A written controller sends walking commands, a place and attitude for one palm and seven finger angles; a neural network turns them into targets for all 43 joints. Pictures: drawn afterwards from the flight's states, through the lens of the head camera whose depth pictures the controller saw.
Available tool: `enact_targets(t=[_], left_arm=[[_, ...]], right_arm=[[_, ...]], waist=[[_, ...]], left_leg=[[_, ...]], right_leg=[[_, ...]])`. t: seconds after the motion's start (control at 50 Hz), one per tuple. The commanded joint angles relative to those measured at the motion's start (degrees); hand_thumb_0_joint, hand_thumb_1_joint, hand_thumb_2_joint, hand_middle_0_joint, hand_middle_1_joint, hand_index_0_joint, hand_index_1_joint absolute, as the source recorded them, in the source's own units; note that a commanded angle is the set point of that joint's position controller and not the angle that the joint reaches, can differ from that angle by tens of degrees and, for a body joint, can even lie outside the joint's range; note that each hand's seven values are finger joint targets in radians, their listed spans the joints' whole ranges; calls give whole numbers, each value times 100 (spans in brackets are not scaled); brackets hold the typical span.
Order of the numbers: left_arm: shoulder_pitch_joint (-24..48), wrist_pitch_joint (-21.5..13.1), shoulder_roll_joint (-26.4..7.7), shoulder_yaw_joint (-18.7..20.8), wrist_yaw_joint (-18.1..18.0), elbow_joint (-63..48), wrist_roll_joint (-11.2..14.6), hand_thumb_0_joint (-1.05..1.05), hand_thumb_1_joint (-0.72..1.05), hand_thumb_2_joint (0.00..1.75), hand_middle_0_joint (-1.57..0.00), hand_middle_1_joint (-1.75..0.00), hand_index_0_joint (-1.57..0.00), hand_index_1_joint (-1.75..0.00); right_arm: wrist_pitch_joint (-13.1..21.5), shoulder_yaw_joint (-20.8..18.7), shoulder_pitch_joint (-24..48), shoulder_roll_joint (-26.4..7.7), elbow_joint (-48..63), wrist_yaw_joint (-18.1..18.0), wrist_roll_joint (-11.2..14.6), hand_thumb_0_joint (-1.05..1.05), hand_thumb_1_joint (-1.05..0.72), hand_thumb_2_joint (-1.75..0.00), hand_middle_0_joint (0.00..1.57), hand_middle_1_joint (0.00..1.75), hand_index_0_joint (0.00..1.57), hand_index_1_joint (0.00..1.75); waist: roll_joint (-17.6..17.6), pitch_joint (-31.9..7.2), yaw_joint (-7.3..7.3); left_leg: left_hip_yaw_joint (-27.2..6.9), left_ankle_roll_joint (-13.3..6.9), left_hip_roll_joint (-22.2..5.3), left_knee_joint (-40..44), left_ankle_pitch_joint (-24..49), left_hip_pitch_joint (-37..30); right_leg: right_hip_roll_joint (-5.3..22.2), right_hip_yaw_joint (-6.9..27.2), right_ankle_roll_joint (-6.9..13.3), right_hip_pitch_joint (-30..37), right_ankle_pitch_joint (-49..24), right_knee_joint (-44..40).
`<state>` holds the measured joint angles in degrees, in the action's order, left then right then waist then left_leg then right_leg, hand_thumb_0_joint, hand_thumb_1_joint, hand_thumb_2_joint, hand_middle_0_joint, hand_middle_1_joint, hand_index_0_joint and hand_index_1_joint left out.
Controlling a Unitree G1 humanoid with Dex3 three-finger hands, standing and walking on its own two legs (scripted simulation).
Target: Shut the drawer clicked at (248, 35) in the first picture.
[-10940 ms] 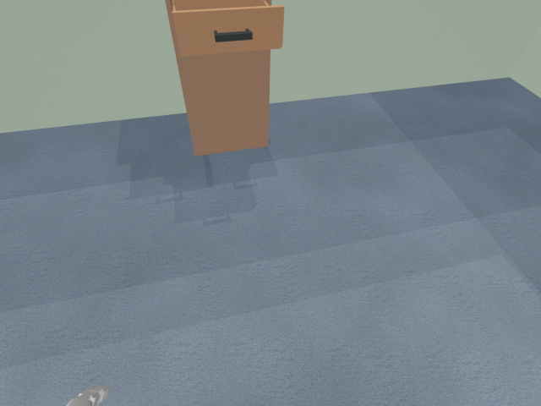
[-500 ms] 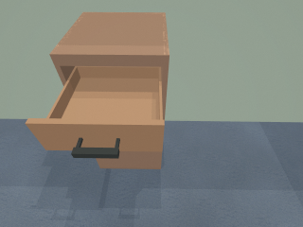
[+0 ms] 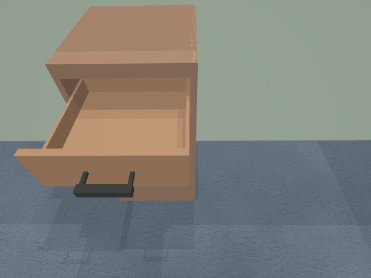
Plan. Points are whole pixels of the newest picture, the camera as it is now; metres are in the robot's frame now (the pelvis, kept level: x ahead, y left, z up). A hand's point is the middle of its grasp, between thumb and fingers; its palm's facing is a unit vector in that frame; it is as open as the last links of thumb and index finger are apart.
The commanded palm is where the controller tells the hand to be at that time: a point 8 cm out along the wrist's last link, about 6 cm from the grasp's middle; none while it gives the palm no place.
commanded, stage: come to a stop and stand still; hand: left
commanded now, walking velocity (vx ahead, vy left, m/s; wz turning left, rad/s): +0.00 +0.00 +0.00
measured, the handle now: (106, 183) +0.32 +0.21 +0.01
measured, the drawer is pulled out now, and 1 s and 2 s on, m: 0.29 0.29 0.28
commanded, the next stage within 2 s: look again from close up in 0.28 s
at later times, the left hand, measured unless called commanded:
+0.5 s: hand out of the picture +0.01 +0.16 -0.17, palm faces +0.02 -0.98 -0.21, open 7.3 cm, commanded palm none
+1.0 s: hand out of the picture -0.01 +0.15 -0.17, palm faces +0.02 -0.98 -0.19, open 7.3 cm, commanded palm +0.09 +0.20 -0.07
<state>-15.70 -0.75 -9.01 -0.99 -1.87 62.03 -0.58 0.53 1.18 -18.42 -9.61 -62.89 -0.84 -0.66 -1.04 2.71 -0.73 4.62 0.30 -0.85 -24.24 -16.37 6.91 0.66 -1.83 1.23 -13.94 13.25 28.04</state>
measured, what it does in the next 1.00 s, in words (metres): stands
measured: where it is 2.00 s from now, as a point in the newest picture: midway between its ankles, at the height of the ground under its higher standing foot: outside the picture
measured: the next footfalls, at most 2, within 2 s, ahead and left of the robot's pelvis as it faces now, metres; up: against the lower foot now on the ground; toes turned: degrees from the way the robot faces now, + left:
none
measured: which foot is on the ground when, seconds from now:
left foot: down 0.00-1.00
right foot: down 0.00-1.00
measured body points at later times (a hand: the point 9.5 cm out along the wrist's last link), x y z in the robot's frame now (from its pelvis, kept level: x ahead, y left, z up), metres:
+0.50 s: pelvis +0.01 -0.01 +0.00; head +0.02 -0.02 +0.45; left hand +0.01 +0.21 -0.15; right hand +0.00 -0.22 -0.17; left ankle -0.04 +0.12 -0.74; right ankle +0.02 -0.10 -0.74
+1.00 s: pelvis +0.00 -0.01 +0.00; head +0.02 -0.02 +0.45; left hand -0.01 +0.20 -0.16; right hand -0.03 -0.22 -0.16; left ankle -0.04 +0.12 -0.74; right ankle +0.02 -0.10 -0.74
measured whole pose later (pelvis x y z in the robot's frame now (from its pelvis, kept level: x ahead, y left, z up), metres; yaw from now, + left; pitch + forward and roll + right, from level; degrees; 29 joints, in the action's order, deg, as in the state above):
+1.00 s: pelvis +0.00 -0.01 +0.00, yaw +0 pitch -1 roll +1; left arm -16.8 -1.0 -7.7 -0.6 -2.1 64.7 -0.6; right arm 0.9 1.2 -18.6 -6.7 -65.6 -1.6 -0.5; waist -0.3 2.8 -0.1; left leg 3.9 1.6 -2.4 -22.0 -15.5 5.0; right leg -0.9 -2.7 2.5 -11.5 12.2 24.9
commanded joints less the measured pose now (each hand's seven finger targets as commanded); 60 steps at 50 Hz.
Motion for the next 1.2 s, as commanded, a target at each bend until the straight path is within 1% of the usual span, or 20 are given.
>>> enact_targets(t=[0.0, 0.06, 0.1, 0.26, 0.52, 0.58, 0.62, 0.84, 0.96, 0.98, 1.0, 1.02, 1.04, 1.06, 1.08, 1.1, 1.12, 1.14, 1.16, 1.18], left_arm=[[-288, -126, -649, 125, -36, -146, 23, 0, 90, 90, -20, -30, -20, -30], [-281, -120, -620, 116, -41, -98, 18, 0, 90, 90, -20, -30, -20, -30], [-294, -129, -638, 118, -42, -59, 19, 0, 90, 90, -20, -30, -20, -30], [-279, -110, -584, 118, -41, -16, 15, 0, 90, 90, -20, -30, -20, -30], [-370, -125, -537, 134, -41, 26, 7, 0, 90, 90, -20, -30, -20, -30], [-400, -123, -508, 135, -42, 48, 11, 0, 90, 90, -20, -30, -20, -30], [-424, -126, -509, 134, -41, 65, 9, 0, 90, 90, -20, -30, -20, -30], [-476, -89, -431, 130, -31, 93, 10, 0, 90, 90, -20, -30, -20, -30], [-510, -93, -391, 129, -35, 94, 10, 0, 90, 90, -20, -30, -20, -30], [-982, -244, -649, 174, -254, 344, -56, 0, 90, 90, -20, -30, -20, -30], [3261, -1497, -1625, 389, -120, -8329, 1242, 0, 90, 90, -22, -32, -22, -32], [1069, -1085, -1265, 505, -461, -6965, 717, 0, 90, 90, -24, -34, -24, -34], [672, -768, -940, 316, -756, -6458, 801, 0, 90, 90, -26, -37, -26, -37], [-888, -174, 254, -309, -729, -5262, 766, 0, 90, 90, -28, -39, -28, -39], [-124, -295, 354, -541, -562, -6397, 1025, 0, 90, 90, -30, -41, -30, -41], [-118, -564, 15, -258, -483, -6613, 1056, 0, 90, 90, -32, -43, -32, -43], [-144, -860, 34, -292, -386, -6555, 1009, 0, 90, 90, -34, -45, -34, -45], [-396, -1090, 88, -192, -281, -6332, 964, 0, 90, 90, -36, -47, -36, -47], [-808, -1340, 174, -157, -81, -6169, 934, 0, 90, 90, -38, -50, -38, -50], [-1585, -1645, 232, 15, 166, -5817, 1061, 0, 90, 90, -40, -52, -40, -52]], right_arm=[[117, -85, -306, -435, 58, -64, 6, 0, -90, -90, 20, 30, 20, 30], [110, -81, -322, -403, -13, -73, 4, 0, -90, -90, 20, 30, 20, 30], [112, -73, -334, -400, -37, -78, 11, 0, -90, -90, 20, 30, 20, 30], [82, -79, -275, -358, -103, -88, 3, 0, -90, -90, 20, 30, 20, 30], [100, -78, -329, -297, -150, -96, 10, 0, -90, -90, 20, 30, 20, 30], [114, -79, -336, -279, -168, -108, 18, 0, -90, -90, 20, 30, 20, 30], [113, -75, -353, -271, -183, -108, 13, 0, -90, -90, 20, 30, 20, 30], [92, -67, -467, -169, -215, -117, 14, 0, -90, -90, 20, 30, 20, 30], [105, -75, -507, -177, -216, -117, 11, 0, -90, -90, 20, 30, 20, 30], [183, -163, 339, -446, 157, -66, 33, 0, -90, -90, 20, 30, 20, 30], [1068, -239, 237, -1571, 2253, -358, 282, 0, -90, -90, 20, 30, 20, 30], [1538, -143, 829, -939, 1999, -518, 223, 0, -90, -90, 20, 30, 20, 30], [1743, -269, 801, -1064, 1677, -509, 257, 0, -90, -90, 20, 30, 20, 30], [1771, -247, 565, -761, 1626, -429, 342, 0, -90, -90, 20, 30, 20, 30], [1873, -214, 659, -975, 2025, -421, 409, 0, -90, -90, 20, 30, 20, 30], [2007, -291, 775, -1103, 2151, -463, 382, 0, -90, -90, 20, 30, 20, 30], [2134, -320, 801, -1167, 2334, -460, 296, 0, -90, -90, 20, 30, 20, 30], [2202, -370, 821, -1163, 2588, -423, 237, 0, -90, -90, 20, 30, 20, 30], [2232, -430, 762, -1130, 2771, -356, 186, 0, -90, -90, 20, 30, 20, 30], [2262, -483, 875, -1097, 2961, -274, 153, 0, -90, -90, 20, 30, 20, 30]], waist=[[129, -51, 31], [36, 44, 32], [129, -3, 37], [118, 210, 45], [187, 104, 46], [28, 84, 61], [115, 70, 65], [65, 376, 68], [40, 310, 81], [336, 130, 371], [-848, -2780, -389], [-1565, -2556, 121], [-1376, -2021, 12], [-528, -1048, -27], [49, -424, -112], [660, -196, -181], [1187, 119, -282], [1401, 163, -209], [1827, -36, -67], [1970, -34, 157]], left_leg=[[-423, -141, -489, 409, 792, 302], [-423, -132, -511, 440, 889, 278], [-396, -116, -515, 422, 900, 265], [-400, -103, -506, 518, 697, 259], [-373, -102, -523, 559, 750, 180], [-380, -104, -536, 559, 837, 167], [-364, -103, -525, 566, 783, 152], [-392, -121, -522, 681, 482, 269], [-411, -130, -501, 631, 525, 293], [-87, 48, -592, -791, 810, 809], [-339, -162, 84, 76, 1178, -488], [-129, -238, 56, 146, 1729, -416], [-215, -105, -18, 59, 1371, -34], [-310, -139, -103, 133, 1068, 514], [-490, -181, -110, 105, 644, 724], [-485, -228, -73, -90, 181, 877], [-507, -262, 4, -298, -180, 1183], [-486, -263, 83, -554, -253, 1361], [-441, -216, 140, -777, -283, 1608], [-443, -153, 143, -964, -398, 2035]], right_leg=[[634, 656, 197, 343, -1272, -468], [615, 615, 195, 339, -1342, -489], [628, 609, 193, 422, -1464, -496], [590, 617, 184, 298, -1104, -669], [577, 599, 178, 390, -1172, -723], [571, 580, 178, 421, -1239, -703], [586, 585, 182, 433, -1229, -720], [501, 606, 181, 203, -546, -869], [508, 611, 178, 220, -562, -835], [942, 831, -59, 528, -3903, -468], [456, 710, 31, 1211, -2281, -152], [130, 434, 193, 1189, -1382, -45], [127, 192, 124, 758, -781, -136], [100, 5, 42, 299, -518, -236], [123, -28, -57, -23, -174, -261], [132, -28, -105, -471, 464, -387], [139, -42, -152, -902, 1071, -436], [165, -21, -133, -1158, 1417, -347], [124, -23, -149, -1307, 1653, -158], [125, -38, -136, -1360, 1785, 71]])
